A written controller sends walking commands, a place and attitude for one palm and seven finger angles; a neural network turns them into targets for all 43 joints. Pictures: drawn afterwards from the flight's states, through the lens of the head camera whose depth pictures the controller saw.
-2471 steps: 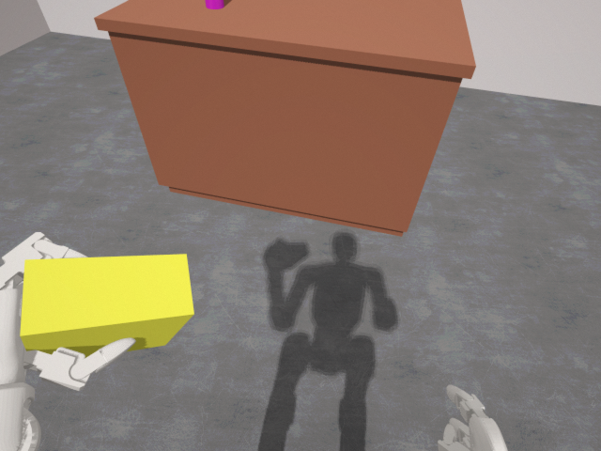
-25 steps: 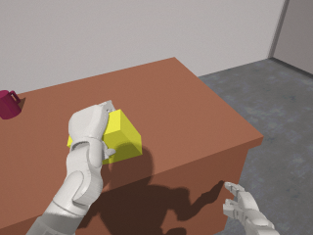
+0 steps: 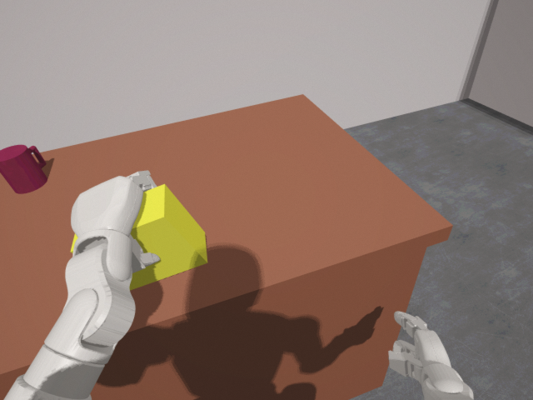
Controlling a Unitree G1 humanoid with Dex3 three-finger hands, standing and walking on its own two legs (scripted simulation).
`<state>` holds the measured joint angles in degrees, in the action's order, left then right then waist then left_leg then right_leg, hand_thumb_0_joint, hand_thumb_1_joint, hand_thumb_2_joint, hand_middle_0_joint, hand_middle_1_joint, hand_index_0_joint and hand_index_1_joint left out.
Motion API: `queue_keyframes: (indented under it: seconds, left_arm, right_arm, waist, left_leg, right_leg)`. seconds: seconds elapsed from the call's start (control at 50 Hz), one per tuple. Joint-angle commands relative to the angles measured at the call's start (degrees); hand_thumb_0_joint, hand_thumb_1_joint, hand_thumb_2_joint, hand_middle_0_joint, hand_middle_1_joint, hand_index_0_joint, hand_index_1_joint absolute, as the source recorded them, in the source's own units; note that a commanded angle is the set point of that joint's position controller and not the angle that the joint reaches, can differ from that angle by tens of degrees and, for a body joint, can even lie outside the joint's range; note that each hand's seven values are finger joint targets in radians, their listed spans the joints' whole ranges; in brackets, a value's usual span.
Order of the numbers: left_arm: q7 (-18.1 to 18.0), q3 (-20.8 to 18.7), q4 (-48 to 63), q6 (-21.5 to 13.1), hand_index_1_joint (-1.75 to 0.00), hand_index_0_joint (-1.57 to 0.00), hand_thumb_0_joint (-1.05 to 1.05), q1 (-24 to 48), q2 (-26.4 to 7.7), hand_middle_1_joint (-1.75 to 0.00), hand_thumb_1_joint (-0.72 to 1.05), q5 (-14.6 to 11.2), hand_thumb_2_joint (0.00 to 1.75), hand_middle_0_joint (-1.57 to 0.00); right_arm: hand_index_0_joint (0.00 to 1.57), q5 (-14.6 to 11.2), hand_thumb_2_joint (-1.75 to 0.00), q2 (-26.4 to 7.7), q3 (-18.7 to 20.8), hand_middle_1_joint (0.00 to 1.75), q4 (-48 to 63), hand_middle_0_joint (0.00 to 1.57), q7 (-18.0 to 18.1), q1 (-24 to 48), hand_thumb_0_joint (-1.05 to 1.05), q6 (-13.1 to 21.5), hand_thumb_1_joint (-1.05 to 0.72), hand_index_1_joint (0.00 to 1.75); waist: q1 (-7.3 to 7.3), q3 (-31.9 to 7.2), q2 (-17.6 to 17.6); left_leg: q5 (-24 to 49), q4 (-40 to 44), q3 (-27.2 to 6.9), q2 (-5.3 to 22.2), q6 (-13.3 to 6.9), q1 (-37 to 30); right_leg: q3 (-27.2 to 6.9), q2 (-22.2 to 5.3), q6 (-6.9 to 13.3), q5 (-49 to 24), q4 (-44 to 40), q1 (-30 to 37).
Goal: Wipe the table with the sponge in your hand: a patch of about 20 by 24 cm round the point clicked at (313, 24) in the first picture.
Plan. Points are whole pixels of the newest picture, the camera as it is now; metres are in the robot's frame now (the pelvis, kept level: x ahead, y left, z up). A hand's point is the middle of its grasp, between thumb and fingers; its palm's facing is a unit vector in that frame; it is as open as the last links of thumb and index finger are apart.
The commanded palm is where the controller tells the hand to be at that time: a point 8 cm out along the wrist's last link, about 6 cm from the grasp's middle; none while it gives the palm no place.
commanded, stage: wipe forward along the middle lane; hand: left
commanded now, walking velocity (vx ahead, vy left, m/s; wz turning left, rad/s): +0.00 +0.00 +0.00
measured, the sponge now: (154, 248) +0.30 +0.22 +0.12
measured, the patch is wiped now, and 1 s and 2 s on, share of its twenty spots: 1.00 1.00 1.00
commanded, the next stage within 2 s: slide back across to the first lane in 1.66 s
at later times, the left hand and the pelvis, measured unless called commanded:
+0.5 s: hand (142, 215) +0.33 +0.24 +0.16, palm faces +0.06 -0.05 -1.00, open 10.0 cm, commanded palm +0.31 +0.24 +0.20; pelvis +0.00 +0.01 +0.00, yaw +2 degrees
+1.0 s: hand (142, 197) +0.38 +0.26 +0.16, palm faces -0.02 -0.05 -1.00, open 10.0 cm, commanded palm +0.35 +0.28 +0.18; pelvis +0.01 +0.00 +0.00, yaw +2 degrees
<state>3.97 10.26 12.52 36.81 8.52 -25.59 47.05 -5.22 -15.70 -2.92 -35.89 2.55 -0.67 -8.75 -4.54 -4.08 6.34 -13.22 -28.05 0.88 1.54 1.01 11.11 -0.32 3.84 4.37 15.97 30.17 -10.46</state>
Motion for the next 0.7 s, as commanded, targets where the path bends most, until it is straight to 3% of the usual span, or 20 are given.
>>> queue_keyframes:
  seconds: [0.0, 0.04, 0.06, 0.1, 0.16, 0.2, 0.26, 0.3, 0.36, 0.42, 0.46, 0.48, 0.56, 0.6, 0.66, 0.68]
  left_arm:
    - [-0.3, -4.6, 3.0, -1.8, -1.6, -1.2, 0.0, 16.5, -9.3, -1.6, 0.1, 3.4, 1.3, -1.2]
    - [-0.2, -4.5, 1.2, -2.6, -1.6, -1.2, 0.0, 18.4, -9.8, -1.6, 0.1, 4.0, 1.3, -1.2]
    - [-0.3, -6.3, 0.7, -2.9, -1.6, -1.2, 0.0, 19.7, -12.0, -1.6, 0.1, 4.6, 1.3, -1.2]
    - [-0.2, -4.1, -3.2, -3.5, -1.6, -1.2, 0.0, 23.0, -10.0, -1.6, 0.1, 5.2, 1.3, -1.2]
    - [-0.3, -4.9, -6.2, -4.3, -1.6, -1.2, 0.0, 26.8, -11.8, -1.6, 0.1, 6.7, 1.3, -1.2]
    - [-0.4, -3.4, -9.6, -4.9, -1.6, -1.2, 0.0, 27.9, -9.7, -1.6, 0.1, 7.1, 1.3, -1.2]
    - [-0.1, -3.8, -10.8, -4.9, -1.6, -1.2, 0.0, 28.5, -9.9, -1.6, 0.1, 7.1, 1.3, -1.2]
    - [0.0, -2.4, -15.2, -4.6, -1.6, -1.2, 0.0, 30.2, -8.8, -1.6, 0.1, 7.2, 1.3, -1.2]
    - [0.5, -2.9, -15.9, -5.1, -1.6, -1.2, 0.0, 33.4, -9.8, -1.6, 0.1, 7.9, 1.3, -1.2]
    - [0.9, -0.3, -18.5, -6.2, -1.6, -1.2, 0.0, 34.1, -6.5, -1.6, 0.1, 7.4, 1.3, -1.2]
    - [1.0, -2.5, -19.4, -7.0, -1.6, -1.2, 0.0, 34.1, -8.8, -1.6, 0.1, 7.2, 1.3, -1.2]
    - [1.0, -0.7, -20.1, -7.6, -1.6, -1.2, 0.0, 35.4, -6.9, -1.6, 0.1, 7.0, 1.3, -1.2]
    - [0.8, -2.5, -23.7, -8.7, -1.6, -1.2, 0.0, 36.4, -8.6, -1.6, 0.1, 7.1, 1.3, -1.2]
    - [0.9, -0.4, -27.0, -8.9, -1.6, -1.2, 0.0, 38.3, -6.9, -1.6, 0.1, 7.5, 1.3, -1.2]
    - [1.0, -3.3, -29.2, -9.5, -1.6, -1.2, 0.0, 37.8, -10.1, -1.6, 0.1, 7.7, 1.3, -1.2]
    - [1.1, -2.2, -30.7, -9.7, -1.6, -1.2, 0.0, 37.7, -9.2, -1.6, 0.1, 7.8, 1.3, -1.2]
  right_arm:
    - [0.2, 0.3, -0.9, -3.8, 1.0, 0.3, 10.6, 0.2, 0.2, 15.6, 0.0, 5.3, -0.9, 0.3]
    - [0.2, 0.4, -0.9, -4.0, 1.1, 0.3, 10.1, 0.2, 0.6, 15.3, 0.0, 5.9, -0.9, 0.3]
    - [0.2, 0.6, -0.9, -4.3, 1.2, 0.3, 9.8, 0.2, 0.7, 14.8, 0.0, 6.2, -0.9, 0.3]
    - [0.2, 0.4, -0.9, -4.0, 1.0, 0.3, 9.1, 0.2, 1.2, 14.9, 0.0, 6.7, -0.9, 0.3]
    - [0.2, 0.7, -0.9, -4.4, 1.1, 0.3, 8.2, 0.2, 1.4, 14.1, 0.0, 7.2, -0.9, 0.3]
    - [0.2, 0.6, -0.9, -4.1, 1.0, 0.3, 7.7, 0.2, 1.4, 14.0, 0.0, 7.7, -0.9, 0.3]
    - [0.2, 0.6, -0.9, -4.3, 1.1, 0.3, 7.6, 0.2, 1.1, 14.1, 0.0, 7.8, -0.9, 0.3]
    - [0.2, 0.6, -0.9, -4.4, 1.0, 0.3, 6.8, 0.2, 1.2, 13.6, 0.0, 7.9, -0.9, 0.3]
    - [0.2, 0.4, -0.9, -4.6, 1.2, 0.3, 6.5, 0.2, 1.1, 13.3, 0.0, 8.1, -0.9, 0.3]
    - [0.2, 0.4, -0.9, -4.5, 1.2, 0.3, 6.0, 0.2, 1.1, 12.3, 0.0, 8.4, -0.9, 0.3]
    - [0.2, 0.4, -0.9, -4.8, 1.3, 0.3, 6.0, 0.2, 1.2, 11.6, 0.0, 8.4, -0.9, 0.3]
    - [0.2, 0.3, -0.9, -4.7, 1.2, 0.3, 6.0, 0.2, 1.3, 11.2, 0.0, 8.6, -0.9, 0.3]
    - [0.2, 0.3, -0.9, -5.2, 1.4, 0.3, 5.3, 0.2, 1.5, 9.9, 0.0, 8.4, -0.9, 0.3]
    - [0.2, 0.2, -0.9, -5.4, 1.5, 0.3, 4.6, 0.2, 1.6, 8.8, 0.0, 8.1, -0.9, 0.3]
    - [0.2, 0.3, -0.9, -5.9, 1.7, 0.3, 4.7, 0.2, 1.7, 8.0, 0.0, 7.8, -0.9, 0.3]
    - [0.2, 0.4, -0.9, -6.0, 1.8, 0.3, 4.4, 0.2, 1.7, 7.5, 0.0, 7.6, -0.9, 0.3]
  waist:
    - [-0.95, -5.3, -6.9]
    - [-1.06, -5.5, -7.3]
    - [-1.12, -6.0, -6.9]
    - [-0.52, -4.4, -8.1]
    - [-0.94, -6.0, -6.0]
    - [-1.03, -6.5, -7.7]
    - [-1.43, -8.1, -7.5]
    - [-0.76, -6.6, -9.7]
    - [-0.76, -8.2, -7.5]
    - [-0.06, -7.3, -9.3]
    - [-0.21, -8.0, -8.8]
    - [0.23, -8.0, -9.7]
    - [0.63, -7.1, -10.4]
    - [1.33, -6.0, -11.0]
    - [0.97, -7.9, -10.7]
    - [1.28, -7.8, -11.1]
  left_leg:
    - [5.9, 2.0, -1.2, -3.1, -3.4, -2.3]
    - [4.9, 2.2, -1.2, -3.2, -3.5, -2.2]
    - [4.1, 2.9, -1.3, -3.2, -3.4, -2.7]
    - [3.1, 3.2, -1.1, -3.3, -3.4, -2.2]
    - [2.1, 4.4, -1.2, -3.5, -3.1, -2.6]
    - [3.3, 4.4, -1.2, -3.4, -3.2, -2.1]
    - [3.9, 4.9, -1.2, -3.5, -3.1, -2.7]
    - [3.5, 4.7, -0.9, -3.4, -3.2, -1.7]
    - [3.8, 5.3, -1.2, -3.6, -3.2, -2.5]
    - [4.8, 4.9, -1.1, -3.4, -3.4, -2.4]
    - [4.4, 5.3, -1.4, -3.5, -3.4, -2.6]
    - [4.7, 5.0, -1.1, -3.5, -3.5, -2.4]
    - [5.3, 5.1, -1.1, -3.4, -3.4, -2.1]
    - [4.8, 5.1, -0.9, -3.3, -3.5, -1.6]
    - [6.3, 4.8, -0.8, -3.5, -3.5, -1.3]
    - [6.7, 4.3, -0.4, -3.6, -3.6, -1.0]
  right_leg:
    - [-5.9, -2.5, -0.9, -3.0, -9.2, -2.1]
    - [-6.1, -2.6, -0.9, -2.2, -9.6, -2.0]
    - [-5.9, -2.4, -0.8, -0.5, -9.9, -2.0]
    - [-5.5, -2.5, -0.9, 0.8, -10.5, -3.1]
    - [-4.9, -2.3, -0.6, 1.9, -10.5, -2.3]
    - [-4.0, -2.3, -0.6, -0.3, -9.8, -1.4]
    - [-3.8, -2.3, -0.7, -1.5, -10.0, -0.2]
    - [-3.3, -2.6, -1.1, -1.5, -10.3, -0.9]
    - [-3.4, -2.4, -0.8, -2.4, -10.1, -0.1]
    - [-2.3, -2.6, -1.0, -4.9, -10.0, -0.5]
    - [-2.7, -2.6, -1.0, -4.2, -10.4, 0.0]
    - [-2.0, -2.7, -1.2, -5.2, -10.0, 0.1]
    - [-2.5, -2.8, -1.2, -7.3, -10.5, -0.1]
    - [-1.9, -2.9, -1.4, -7.0, -10.7, -1.0]
    - [-2.7, -3.1, -1.4, -10.1, -10.5, 0.8]
    - [-2.4, -3.2, -1.6, -11.4, -10.2, 1.1]
